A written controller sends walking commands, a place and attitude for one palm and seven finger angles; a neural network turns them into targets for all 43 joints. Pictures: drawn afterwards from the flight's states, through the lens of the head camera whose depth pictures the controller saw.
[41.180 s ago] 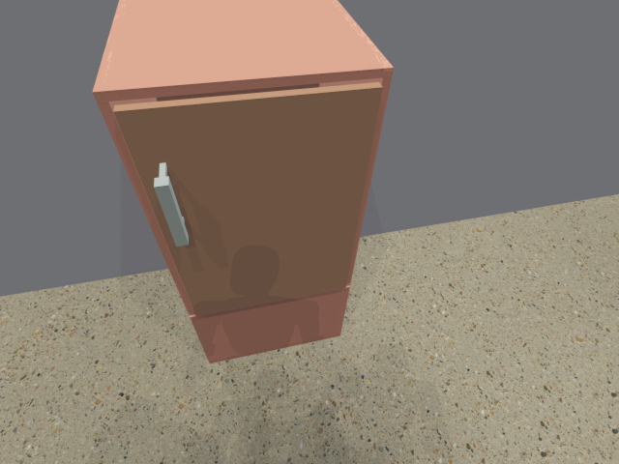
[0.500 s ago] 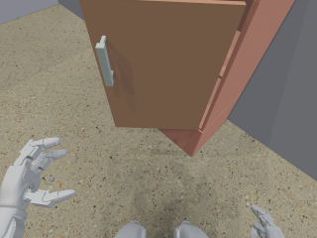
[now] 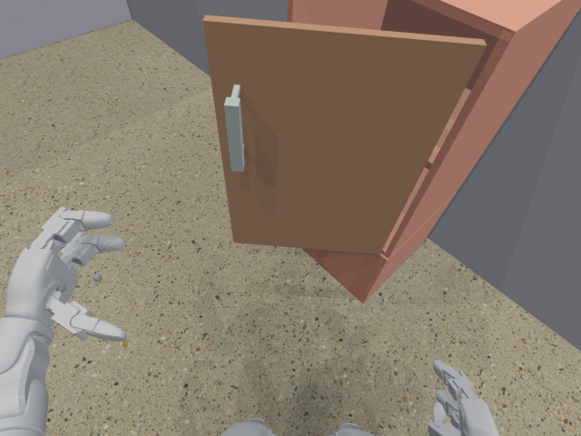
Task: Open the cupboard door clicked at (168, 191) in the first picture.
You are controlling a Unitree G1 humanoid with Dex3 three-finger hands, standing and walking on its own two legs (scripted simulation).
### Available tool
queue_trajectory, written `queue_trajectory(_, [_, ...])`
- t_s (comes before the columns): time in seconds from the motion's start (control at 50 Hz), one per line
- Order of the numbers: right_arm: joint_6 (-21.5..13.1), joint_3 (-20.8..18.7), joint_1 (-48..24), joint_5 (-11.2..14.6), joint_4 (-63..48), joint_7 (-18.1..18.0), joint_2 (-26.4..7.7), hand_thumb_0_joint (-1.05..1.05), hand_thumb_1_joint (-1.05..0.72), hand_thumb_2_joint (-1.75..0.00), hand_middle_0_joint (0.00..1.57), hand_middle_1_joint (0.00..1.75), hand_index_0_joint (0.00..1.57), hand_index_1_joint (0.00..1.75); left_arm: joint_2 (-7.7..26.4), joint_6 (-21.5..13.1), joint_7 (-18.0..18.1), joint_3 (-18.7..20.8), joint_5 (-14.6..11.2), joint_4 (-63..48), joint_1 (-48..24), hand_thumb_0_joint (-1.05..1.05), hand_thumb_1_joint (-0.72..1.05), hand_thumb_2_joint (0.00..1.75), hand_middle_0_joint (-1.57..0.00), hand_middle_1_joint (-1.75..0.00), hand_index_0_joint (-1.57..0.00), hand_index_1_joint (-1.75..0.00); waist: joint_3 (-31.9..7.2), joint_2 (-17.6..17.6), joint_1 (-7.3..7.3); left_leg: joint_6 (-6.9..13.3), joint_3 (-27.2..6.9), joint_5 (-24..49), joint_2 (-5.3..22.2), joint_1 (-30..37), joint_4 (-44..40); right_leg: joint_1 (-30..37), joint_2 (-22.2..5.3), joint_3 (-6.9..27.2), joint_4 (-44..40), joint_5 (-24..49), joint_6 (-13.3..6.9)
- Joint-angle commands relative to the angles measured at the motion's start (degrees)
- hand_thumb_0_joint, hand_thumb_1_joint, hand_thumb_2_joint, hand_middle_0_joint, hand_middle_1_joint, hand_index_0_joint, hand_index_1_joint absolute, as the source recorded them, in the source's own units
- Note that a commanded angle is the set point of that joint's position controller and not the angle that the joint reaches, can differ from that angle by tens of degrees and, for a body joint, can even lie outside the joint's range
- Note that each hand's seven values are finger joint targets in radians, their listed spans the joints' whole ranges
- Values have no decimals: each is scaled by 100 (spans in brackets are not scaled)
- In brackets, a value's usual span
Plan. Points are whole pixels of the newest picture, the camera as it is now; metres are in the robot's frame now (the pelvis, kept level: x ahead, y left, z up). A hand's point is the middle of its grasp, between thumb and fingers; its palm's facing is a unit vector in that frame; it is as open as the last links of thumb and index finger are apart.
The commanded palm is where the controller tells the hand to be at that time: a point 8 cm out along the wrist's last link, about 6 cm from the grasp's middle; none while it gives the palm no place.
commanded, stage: raise the hand with hooked fingers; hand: left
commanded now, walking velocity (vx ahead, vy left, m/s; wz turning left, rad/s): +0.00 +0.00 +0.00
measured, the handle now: (237, 129) +0.59 +0.15 +0.06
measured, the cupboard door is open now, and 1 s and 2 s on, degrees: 43 43 43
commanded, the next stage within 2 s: move the hooked fingers beside the handle in 0.56 s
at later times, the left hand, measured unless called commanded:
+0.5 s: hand (99, 264) +0.30 +0.28 +0.07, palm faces +0.06 -1.00 -0.05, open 14.0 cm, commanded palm +0.27 +0.32 +0.07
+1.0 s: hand (128, 234) +0.34 +0.25 +0.07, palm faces +0.04 -1.00 -0.03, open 14.0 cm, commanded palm +0.32 +0.30 +0.07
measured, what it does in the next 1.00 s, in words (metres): stands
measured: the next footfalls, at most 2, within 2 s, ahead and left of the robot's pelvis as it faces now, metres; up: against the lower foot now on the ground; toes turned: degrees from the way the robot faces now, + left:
none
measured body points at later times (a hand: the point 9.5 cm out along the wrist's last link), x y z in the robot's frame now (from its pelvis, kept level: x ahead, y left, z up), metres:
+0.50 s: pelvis +0.01 +0.00 +0.01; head +0.06 +0.02 +0.45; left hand +0.29 +0.33 +0.07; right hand +0.15 -0.25 -0.07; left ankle +0.00 +0.04 -0.69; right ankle +0.03 -0.11 -0.69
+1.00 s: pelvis +0.00 -0.03 +0.00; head +0.06 -0.01 +0.44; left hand +0.33 +0.31 +0.07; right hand +0.14 -0.28 -0.08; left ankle +0.00 +0.04 -0.69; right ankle +0.03 -0.11 -0.69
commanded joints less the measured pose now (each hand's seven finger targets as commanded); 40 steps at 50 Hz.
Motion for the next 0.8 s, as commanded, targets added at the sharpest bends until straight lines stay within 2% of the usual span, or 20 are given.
queue_trajectory(0.0, [-244, -479, -18, 57, -666, -131, -1030, 0, -90, -90, 20, 30, 20, 30, 1471, -203, -139, 548, -177, -850, -1349, 0, -50, 30, -30, -120, -30, -120, -1322, 757, -69, -990, -1252, 2260, 494, 1325, -1328, 299, 96, 282, -349, 597, -127])
queue_trajectory(0.02, [-227, -494, 31, 66, -651, -135, -1034, 0, -90, -90, 20, 30, 20, 30, 1513, -155, -186, 573, -172, -819, -1396, 0, -50, 30, -30, -120, -30, -120, -1453, 666, -81, -985, -1236, 2426, 514, 1417, -1331, 356, 85, 282, -394, 658, -104])
queue_trajectory(0.04, [-214, -497, 42, 71, -643, -140, -1051, 0, -90, -90, 20, 30, 20, 30, 1554, -99, -214, 596, -182, -744, -1459, 0, -50, 30, -30, -120, -30, -120, -1434, 716, -71, -995, -1253, 2435, 519, 1438, -1350, 339, 75, 286, -415, 655, -96])
queue_trajectory(0.08, [-214, -509, 53, 76, -676, -135, -1039, 0, -90, -90, 20, 30, 20, 30, 1359, -9, -270, 479, -216, -590, -1266, 0, -50, 30, -30, -120, -30, -120, -1312, 543, -77, -969, -1238, 2416, 522, 1378, -1370, 343, 69, 263, -462, 664, -85])
queue_trajectory(0.1, [-217, -508, 63, 65, -698, -118, -1050, 0, -90, -90, 20, 30, 20, 30, 1332, 8, -305, 478, -258, -549, -1222, 0, -50, 30, -30, -120, -30, -120, -1306, 512, -32, -984, -1211, 2575, 490, 1338, -1356, 442, 96, 256, -463, 751, -120])
queue_trajectory(0.16, [-188, -566, 144, 49, -698, -73, -1071, 0, -90, -90, 20, 30, 20, 30, 1357, -25, -282, 534, -235, -586, -1088, 0, -50, 30, -30, -120, -30, -120, -1432, 350, -36, -967, -1159, 2963, 513, 1400, -1262, 445, 90, 252, -465, 917, -84])
queue_trajectory(0.24, [-154, -578, 166, 14, -695, -8, -1061, 0, -90, -90, 20, 30, 20, 30, 1464, -169, -175, 611, -182, -763, -1240, 0, -50, 30, -30, -120, -30, -120, -1425, 662, -28, -1023, -1185, 2891, 522, 1494, -1278, 306, 99, 270, -426, 797, -97])
queue_trajectory(0.26, [-143, -581, 172, 13, -700, -14, -1061, 0, -90, -90, 20, 30, 20, 30, 1486, -210, -128, 631, -168, -809, -1277, 0, -50, 30, -30, -120, -30, -120, -1404, 522, -54, -1007, -1195, 2822, 530, 1443, -1285, 325, 93, 258, -417, 793, -90])
queue_trajectory(0.3, [-140, -580, 166, -10, -683, -9, -1057, 0, -90, -90, 20, 30, 20, 30, 1622, -306, -72, 738, -171, -933, -1345, 0, -50, 30, -30, -120, -30, -120, -1472, 565, -40, -987, -1125, 2775, 487, 1392, -1255, 466, 104, 291, -434, 828, -116])
queue_trajectory(0.36, [-142, -575, 150, 3, -659, -2, -1019, 0, -90, -90, 20, 30, 20, 30, 1585, -421, -27, 673, -117, -1122, -1346, 0, -50, 30, -30, -120, -30, -120, -1616, 936, -43, -1028, -1205, 2887, 530, 1631, -1274, 375, 78, 305, -420, 784, -97])
queue_trajectory(0.42, [-123, -559, 144, 7, -634, -13, -1010, 0, -90, -90, 20, 30, 20, 30, 1515, -397, -57, 631, -148, -1014, -1263, 0, -50, 30, -30, -120, -30, -120, -1548, 819, -76, -996, -1166, 2903, 521, 1563, -1260, 431, 100, 293, -464, 834, -101])
queue_trajectory(0.56, [-90, -534, 47, 57, -649, -76, -1014, 0, -90, -90, 20, 30, 20, 30, 1362, -192, -229, 540, -250, -549, -1309, 0, -50, 30, -30, -120, -30, -120, -1228, 371, -137, -829, -920, 2290, 399, 966, -1213, 628, 94, 315, -561, 889, -103])
queue_trajectory(0.64, [-108, -524, 18, 44, -684, -72, -976, 0, -90, -90, 20, 30, 20, 30, 1441, -250, -222, 576, -228, -732, -1376, 0, -50, 30, -30, -120, -30, -120, -1494, 573, -82, -823, -906, 2321, 373, 1110, -1193, 711, 88, 371, -562, 924, -115])
queue_trajectory(0.68, [-87, -511, 26, 36, -628, -104, -988, 0, -90, -90, 20, 30, 20, 30, 1572, -300, -182, 669, -208, -611, -1677, 0, -50, 30, -30, -120, -30, -120, -1436, 373, -152, -760, -849, 2026, 356, 893, -1141, 710, 86, 395, -550, 869, -95])
queue_trajectory(0.7, [-62, -486, 43, 27, -556, -134, -1025, 0, -90, -90, 20, 30, 20, 30, 1735, -334, -163, 714, -178, -470, -2090, 0, -50, 30, -30, -120, -30, -120, -1285, 322, -237, -737, -845, 1798, 345, 714, -1099, 660, 104, 416, -532, 777, -113])
queue_trajectory(0.72, [-49, -468, 13, 42, -521, -149, -997, 0, -90, -90, 20, 30, 20, 30, 1691, -363, -166, 662, -145, -353, -2338, 0, -50, 30, -30, -120, -30, -120, -1218, 411, -279, -695, -821, 1550, 332, 664, -1106, 579, 95, 459, -565, 628, -105])
queue_trajectory(0.74, [-44, -451, 9, 54, -498, -173, -993, 0, -90, -90, 20, 30, 20, 30, 1651, -377, -168, 594, -131, -183, -2620, 0, -50, 30, -30, -120, -30, -120, -1107, 303, -359, -656, -822, 1288, 322, 554, -1112, 515, 85, 470, -581, 483, -88])
queue_trajectory(0.76, [-50, -449, -2, 60, -464, -192, -1005, 0, -90, -90, 20, 30, 20, 30, 1761, -403, -177, 662, -103, -62, -2718, 0, -50, 30, -30, -120, -30, -120, -1166, 412, -316, -622, -794, 1146, 306, 479, -1099, 559, 64, 520, -593, 380, -97])
queue_trajectory(0.78, [-60, -440, -13, 74, -472, -206, -991, 0, -90, -90, 20, 30, 20, 30, 1682, -422, -203, 547, -90, -25, -2836, 0, -50, 30, -30, -120, -30, -120, -1207, 570, -333, -623, -798, 1160, 300, 549, -1099, 525, 52, 529, -589, 394, -105])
